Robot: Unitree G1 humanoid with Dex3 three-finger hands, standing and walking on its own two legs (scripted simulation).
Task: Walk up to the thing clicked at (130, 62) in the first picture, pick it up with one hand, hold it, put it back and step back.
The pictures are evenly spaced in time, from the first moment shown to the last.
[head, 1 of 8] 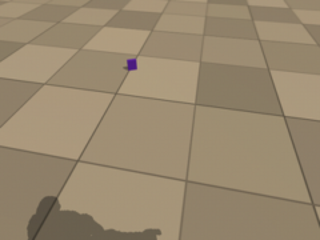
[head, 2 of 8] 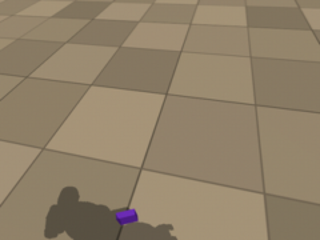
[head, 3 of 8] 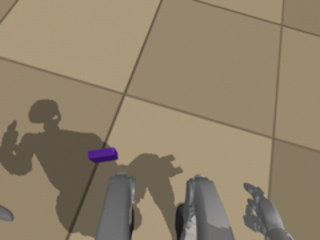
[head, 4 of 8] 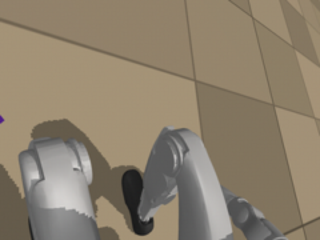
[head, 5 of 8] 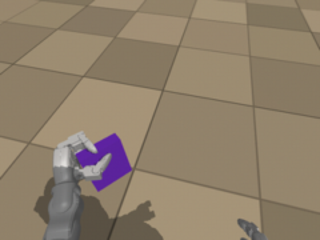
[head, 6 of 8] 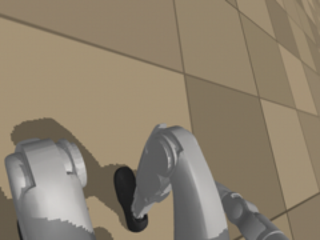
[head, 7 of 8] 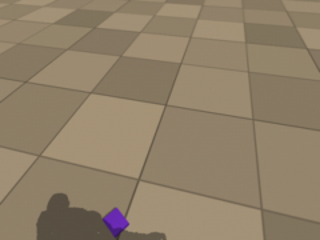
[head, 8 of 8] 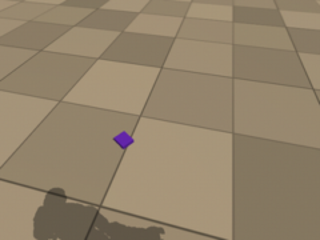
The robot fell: no
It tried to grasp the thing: yes
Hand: left
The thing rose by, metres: 0.70
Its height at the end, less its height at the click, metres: -0.05
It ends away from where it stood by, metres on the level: 0.08
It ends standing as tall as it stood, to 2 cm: no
